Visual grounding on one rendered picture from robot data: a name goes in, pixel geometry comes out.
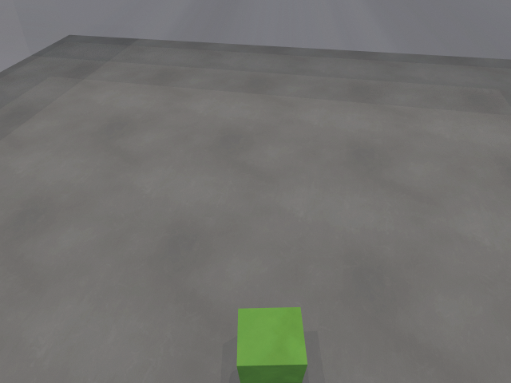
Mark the carton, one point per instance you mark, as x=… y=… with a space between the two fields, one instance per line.
x=270 y=345

